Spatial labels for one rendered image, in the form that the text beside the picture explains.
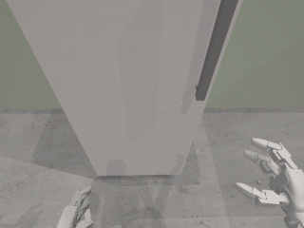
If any robot right hand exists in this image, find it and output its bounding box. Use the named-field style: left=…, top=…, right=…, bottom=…
left=234, top=138, right=304, bottom=215

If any fridge door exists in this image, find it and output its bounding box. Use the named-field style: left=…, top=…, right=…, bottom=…
left=6, top=0, right=243, bottom=176

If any handle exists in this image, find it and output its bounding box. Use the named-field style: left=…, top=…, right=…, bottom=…
left=195, top=0, right=238, bottom=101

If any right robot forearm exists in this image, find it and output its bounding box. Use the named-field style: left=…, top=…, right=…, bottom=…
left=284, top=210, right=304, bottom=228

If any robot left hand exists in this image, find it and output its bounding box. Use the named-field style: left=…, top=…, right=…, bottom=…
left=56, top=186, right=93, bottom=228

